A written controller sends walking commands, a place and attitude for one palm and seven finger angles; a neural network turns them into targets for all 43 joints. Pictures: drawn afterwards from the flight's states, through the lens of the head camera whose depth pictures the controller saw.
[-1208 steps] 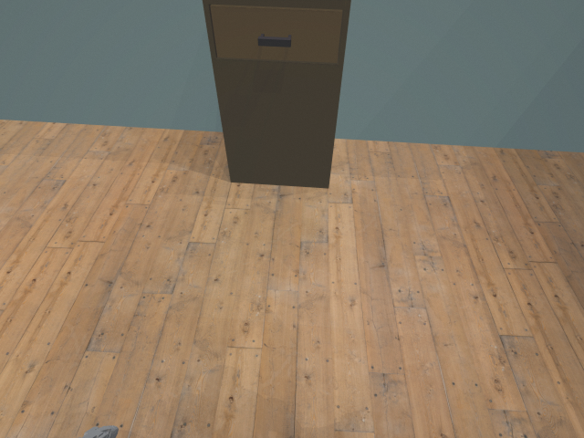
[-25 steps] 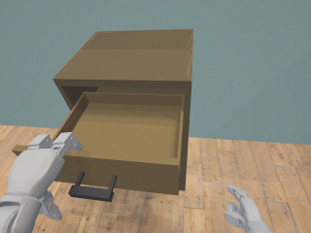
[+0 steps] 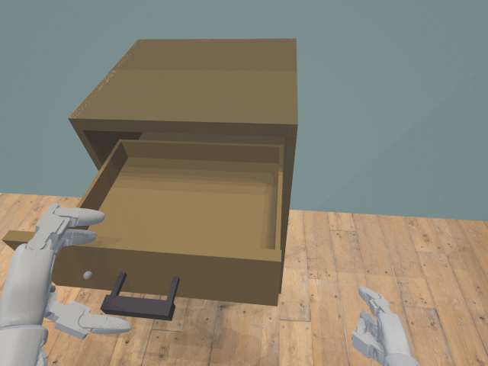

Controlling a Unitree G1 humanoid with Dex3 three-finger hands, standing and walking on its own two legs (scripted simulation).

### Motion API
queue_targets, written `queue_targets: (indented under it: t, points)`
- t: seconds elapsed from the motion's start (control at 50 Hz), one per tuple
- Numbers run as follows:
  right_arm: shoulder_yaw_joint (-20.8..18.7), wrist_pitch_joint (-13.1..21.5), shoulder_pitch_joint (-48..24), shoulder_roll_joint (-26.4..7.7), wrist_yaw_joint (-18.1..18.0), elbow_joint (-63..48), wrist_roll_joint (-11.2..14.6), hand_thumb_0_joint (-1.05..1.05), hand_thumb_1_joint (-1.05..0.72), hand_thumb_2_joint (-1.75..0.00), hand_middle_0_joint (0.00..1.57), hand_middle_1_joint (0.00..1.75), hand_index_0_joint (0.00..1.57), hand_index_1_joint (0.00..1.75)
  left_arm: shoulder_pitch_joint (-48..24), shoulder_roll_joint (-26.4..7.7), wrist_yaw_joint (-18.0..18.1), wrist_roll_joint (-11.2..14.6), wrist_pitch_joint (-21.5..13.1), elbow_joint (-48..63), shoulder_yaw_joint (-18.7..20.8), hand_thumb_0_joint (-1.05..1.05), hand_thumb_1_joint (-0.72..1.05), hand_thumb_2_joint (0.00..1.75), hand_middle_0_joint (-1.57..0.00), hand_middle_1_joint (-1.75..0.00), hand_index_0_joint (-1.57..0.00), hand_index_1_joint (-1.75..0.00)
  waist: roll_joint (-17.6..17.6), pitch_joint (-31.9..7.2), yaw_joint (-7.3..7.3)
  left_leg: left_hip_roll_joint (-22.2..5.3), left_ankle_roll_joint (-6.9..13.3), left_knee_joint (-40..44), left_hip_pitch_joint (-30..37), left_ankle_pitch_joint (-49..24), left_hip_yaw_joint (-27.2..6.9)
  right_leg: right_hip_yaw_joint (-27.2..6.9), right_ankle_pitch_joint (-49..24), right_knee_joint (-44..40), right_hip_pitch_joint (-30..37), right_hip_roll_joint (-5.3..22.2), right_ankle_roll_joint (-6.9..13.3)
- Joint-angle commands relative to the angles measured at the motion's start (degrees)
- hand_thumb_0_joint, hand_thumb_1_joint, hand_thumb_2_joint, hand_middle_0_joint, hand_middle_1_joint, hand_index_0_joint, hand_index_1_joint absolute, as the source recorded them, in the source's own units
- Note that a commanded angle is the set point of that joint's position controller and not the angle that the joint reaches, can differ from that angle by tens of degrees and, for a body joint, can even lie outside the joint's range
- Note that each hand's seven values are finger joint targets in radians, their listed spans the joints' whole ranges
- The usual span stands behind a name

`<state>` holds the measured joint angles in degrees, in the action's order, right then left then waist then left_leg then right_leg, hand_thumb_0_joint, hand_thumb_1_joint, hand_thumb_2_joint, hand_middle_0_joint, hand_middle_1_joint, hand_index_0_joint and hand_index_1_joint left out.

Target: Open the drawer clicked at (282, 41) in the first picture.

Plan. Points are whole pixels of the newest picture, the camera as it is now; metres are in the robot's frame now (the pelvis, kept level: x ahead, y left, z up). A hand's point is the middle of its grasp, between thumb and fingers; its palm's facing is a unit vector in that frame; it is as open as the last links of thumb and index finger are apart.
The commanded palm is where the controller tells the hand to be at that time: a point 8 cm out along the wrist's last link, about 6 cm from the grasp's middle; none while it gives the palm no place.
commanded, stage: draw the hand back to the body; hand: left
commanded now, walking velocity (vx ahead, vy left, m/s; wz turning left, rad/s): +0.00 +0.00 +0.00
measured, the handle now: (143, 294) +0.23 +0.21 -0.02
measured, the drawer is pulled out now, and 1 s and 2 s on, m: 0.30 0.30 0.30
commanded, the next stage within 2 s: step back with the hand held close in 0.86 s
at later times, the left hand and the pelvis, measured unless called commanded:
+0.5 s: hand (84, 258) +0.20 +0.22 +0.16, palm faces +0.37 -0.83 -0.42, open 10.0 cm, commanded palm +0.15 +0.27 +0.18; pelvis +0.02 -0.01 +0.01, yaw +0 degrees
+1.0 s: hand (92, 260) +0.20 +0.21 +0.16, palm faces +0.39 -0.82 -0.43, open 7.4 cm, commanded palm +0.15 +0.25 +0.18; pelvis +0.02 -0.03 +0.01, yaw +1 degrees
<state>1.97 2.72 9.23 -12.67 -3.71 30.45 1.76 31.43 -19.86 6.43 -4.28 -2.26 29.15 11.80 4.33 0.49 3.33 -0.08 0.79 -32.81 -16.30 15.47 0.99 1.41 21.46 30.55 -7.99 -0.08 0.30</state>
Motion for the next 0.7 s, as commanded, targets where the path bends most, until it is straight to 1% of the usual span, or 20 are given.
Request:
queue_targets:
  t: [0.0,0.02,0.06,0.08,0.12,0.14,0.16,0.26,0.28,0.34,0.36,0.4,0.42,0.48,0.52,0.58,0.62,0.64,0.66,0.68]
  points:
    - [-1.59,7.45,-6.64,-4.75,-1.72,-7.67,-0.63,0.00,-0.90,-0.90,0.20,0.30,0.20,0.30,-5.05,-8.04,2.92,7.10,-5.64,16.38,6.61,0.00,-0.22,0.42,-0.28,-1.02,-0.28,-1.02,-1.56,-5.31,-0.70,-2.12,0.53,6.71,11.12,-9.21,-1.33,1.84,-13.18,-7.64,-5.25,1.41,0.52]
    - [-1.65,7.78,-6.73,-5.03,-1.79,-6.45,-0.76,0.00,-0.90,-0.90,0.20,0.30,0.20,0.30,-5.65,-9.77,3.23,6.93,-5.57,15.23,8.60,0.00,-0.18,0.43,-0.28,-1.00,-0.28,-1.00,0.08,-3.58,-0.30,-2.03,0.27,6.97,10.29,-9.09,-1.44,1.61,-12.66,-8.63,-5.16,1.17,0.86]
    - [-1.42,8.31,-6.28,-4.39,-1.30,-6.13,-0.71,0.00,-0.90,-0.90,0.20,0.30,0.20,0.30,-4.63,-7.62,2.78,7.17,-5.91,15.07,7.12,0.00,-0.12,0.47,-0.27,-0.95,-0.27,-0.95,3.82,-3.07,-0.49,-2.01,0.00,7.34,11.06,-10.61,-1.42,1.85,-14.09,-8.62,-4.80,1.32,1.11]
    - [-1.34,8.19,-5.72,-4.65,-1.04,-5.34,-1.03,0.00,-0.90,-0.90,0.20,0.30,0.20,0.30,-4.00,-7.64,2.61,7.07,-6.13,13.57,7.58,0.00,-0.08,0.48,-0.27,-0.93,-0.27,-0.93,3.88,-2.86,-0.20,-1.72,-0.05,7.42,11.05,-11.04,-1.60,2.28,-14.52,-8.98,-4.92,0.81,1.24]
    - [-1.72,8.24,-6.78,-4.50,-0.76,-5.30,-0.78,0.00,-0.90,-0.90,0.20,0.30,0.20,0.30,-3.38,-7.50,2.14,7.53,-5.67,13.11,8.05,0.00,-0.01,0.51,-0.26,-0.88,-0.26,-0.88,1.69,-2.58,-0.15,-2.19,-0.19,7.73,11.00,-12.29,-1.53,2.17,-15.61,-9.45,-3.86,0.81,1.16]
    - [-1.77,7.96,-6.46,-4.74,-0.60,-5.03,-1.02,0.00,-0.90,-0.90,0.20,0.30,0.20,0.30,-2.48,-7.05,1.88,7.65,-5.83,12.57,8.11,0.00,0.02,0.52,-0.26,-0.86,-0.26,-0.86,1.98,-3.06,-0.16,-2.00,-0.07,7.57,11.49,-12.64,-1.21,2.41,-16.61,-9.67,-3.97,0.67,1.05]
    - [-1.94,7.94,-6.84,-4.52,-0.46,-5.44,-0.76,0.00,-0.90,-0.90,0.20,0.30,0.20,0.30,-2.21,-6.65,1.64,8.05,-5.73,13.09,7.70,0.00,0.06,0.54,-0.26,-0.84,-0.26,-0.84,0.11,-3.81,-0.32,-2.25,-0.03,7.71,11.67,-13.59,-1.36,2.41,-17.69,-9.19,-3.00,0.99,0.88]
    - [-2.81,7.15,-7.05,-4.82,-0.18,-5.09,-0.70,0.00,-0.90,-0.90,0.20,0.30,0.20,0.30,0.31,-7.19,1.21,8.20,-5.48,13.87,9.16,0.00,0.23,0.62,-0.25,-0.73,-0.25,-0.73,-1.52,-7.16,-0.17,-2.28,0.21,6.94,13.41,-19.25,-0.53,2.40,-24.18,-8.92,-1.07,1.15,0.53]
    - [-2.96,6.73,-6.88,-5.02,-0.20,-4.58,-0.87,0.00,-0.90,-0.90,0.20,0.30,0.20,0.30,0.99,-7.09,1.14,7.99,-5.41,12.76,9.44,0.00,0.27,0.63,-0.25,-0.70,-0.25,-0.70,-1.16,-6.55,-0.12,-2.03,0.26,6.64,13.72,-19.62,-0.22,2.57,-24.80,-9.42,-1.92,0.73,0.44]
    - [-3.26,6.03,-7.09,-5.11,-0.57,-4.36,-0.83,0.00,-0.90,-0.90,0.20,0.30,0.20,0.30,0.33,-7.89,1.25,8.14,-4.91,11.80,10.41,0.00,0.37,0.68,-0.24,-0.64,-0.24,-0.64,-2.87,-6.27,-0.35,-1.76,0.37,6.70,14.04,-18.88,0.04,2.50,-25.47,-10.29,-2.12,0.76,0.15]
    - [-3.21,5.95,-7.35,-4.90,-0.64,-5.09,-0.46,0.00,-0.90,-0.90,0.20,0.30,0.20,0.30,-0.38,-7.66,1.19,8.37,-4.81,13.11,9.72,0.00,0.41,0.69,-0.24,-0.62,-0.24,-0.62,-2.07,-6.44,-0.52,-2.02,0.34,6.90,14.31,-18.86,0.08,2.14,-25.54,-9.82,-1.74,1.25,0.10]
    - [-3.27,5.58,-7.35,-4.98,-0.78,-5.20,-0.42,0.00,-0.90,-0.90,0.20,0.30,0.20,0.30,-1.15,-7.70,1.21,8.40,-4.78,13.16,9.81,0.00,0.48,0.72,-0.23,-0.57,-0.23,-0.57,-2.49,-6.19,-0.54,-2.00,0.30,7.06,14.50,-18.63,-0.04,2.23,-24.95,-9.92,-1.94,1.22,0.06]
    - [-3.31,5.76,-7.79,-5.05,-0.98,-5.00,-0.49,0.00,-0.90,-0.90,0.20,0.30,0.20,0.30,-2.58,-8.77,1.39,8.24,-4.92,14.00,10.60,0.00,0.51,0.74,-0.23,-0.55,-0.23,-0.55,-0.87,-6.11,-0.53,-1.65,0.29,7.05,14.80,-18.33,0.14,1.96,-24.56,-10.62,-2.15,1.16,0.16]
    - [-3.39,5.19,-7.31,-5.01,-1.04,-4.53,-0.68,0.00,-0.90,-0.90,0.20,0.30,0.20,0.30,-0.07,-7.78,1.39,8.32,-4.67,10.49,10.78,0.00,0.62,0.78,-0.22,-0.48,-0.22,-0.48,-2.65,-5.53,-0.28,-1.39,0.52,6.80,14.82,-18.62,0.35,2.36,-25.83,-10.79,-2.31,0.92,0.00]
    - [-3.37,5.18,-8.03,-5.03,-1.12,-4.87,-0.54,0.00,-0.90,-0.90,0.20,0.30,0.20,0.30,-2.15,-8.81,1.38,8.48,-4.39,12.10,11.28,0.00,0.69,0.81,-0.22,-0.43,-0.22,-0.43,-2.12,-5.66,-0.32,-1.38,0.45,7.01,14.88,-18.93,0.27,1.80,-26.33,-10.99,-1.72,1.17,0.03]
    - [-3.32,4.74,-7.55,-5.13,-0.99,-4.74,-0.73,0.00,-0.90,-0.90,0.20,0.30,0.20,0.30,-1.22,-7.73,1.17,8.42,-4.33,10.29,10.49,0.00,0.80,0.86,-0.21,-0.37,-0.21,-0.37,-2.38,-5.04,-0.34,-1.17,0.56,6.89,14.97,-18.98,0.38,2.21,-26.87,-11.19,-2.16,0.94,-0.15]
    - [-3.33,5.12,-8.14,-5.16,-1.05,-5.04,-0.60,0.00,-0.90,-0.90,0.20,0.30,0.20,0.30,-3.04,-9.07,1.25,8.47,-4.43,13.06,10.97,0.00,0.87,0.88,-0.20,-0.32,-0.20,-0.32,-0.74,-6.17,-0.22,-1.17,0.48,6.98,15.50,-19.56,0.46,1.54,-27.59,-11.13,-1.25,1.31,-0.02]
    - [-3.25,4.86,-7.63,-5.06,-1.00,-4.53,-0.87,0.00,-0.90,-0.90,0.20,0.30,0.20,0.30,-1.44,-8.45,1.26,8.42,-4.29,10.48,11.14,0.00,0.90,0.90,-0.20,-0.30,-0.20,-0.30,-1.22,-5.13,-0.21,-0.90,0.56,6.90,15.18,-19.02,0.42,1.99,-27.12,-11.51,-1.93,0.94,-0.10]
    - [-3.20,4.92,-7.80,-4.86,-0.93,-5.31,-0.54,0.00,-0.90,-0.90,0.20,0.30,0.20,0.30,-2.01,-8.06,1.13,8.63,-4.20,11.69,10.31,0.00,0.90,0.90,-0.20,-0.30,-0.20,-0.30,-2.29,-5.57,-0.35,-1.35,0.47,7.22,15.13,-19.19,0.24,1.81,-27.28,-10.84,-1.30,1.38,-0.16]
    - [-3.28,4.68,-7.83,-5.06,-0.95,-4.73,-0.76,0.00,-0.90,-0.90,0.20,0.30,0.20,0.30,-1.18,-8.11,1.12,8.49,-4.22,9.89,10.86,0.00,0.90,0.90,-0.20,-0.30,-0.20,-0.30,-2.07,-4.81,-0.10,-1.01,0.58,7.02,15.08,-19.07,0.37,2.07,-27.21,-11.37,-1.94,0.91,-0.16]
